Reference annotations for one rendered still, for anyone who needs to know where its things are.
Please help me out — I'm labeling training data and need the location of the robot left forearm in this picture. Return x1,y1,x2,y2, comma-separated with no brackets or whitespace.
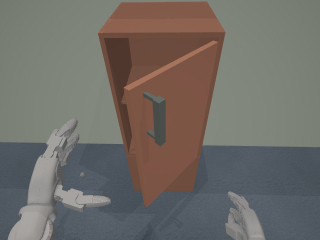
8,203,58,240

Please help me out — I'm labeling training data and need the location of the handle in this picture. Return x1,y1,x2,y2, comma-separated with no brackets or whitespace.
143,91,166,146

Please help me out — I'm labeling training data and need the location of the cupboard door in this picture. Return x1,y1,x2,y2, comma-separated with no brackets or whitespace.
124,40,218,207

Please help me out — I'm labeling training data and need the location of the robot left hand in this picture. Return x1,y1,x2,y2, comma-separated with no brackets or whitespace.
27,118,111,212

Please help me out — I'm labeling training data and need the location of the robot right hand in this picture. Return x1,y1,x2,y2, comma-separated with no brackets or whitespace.
225,191,265,240

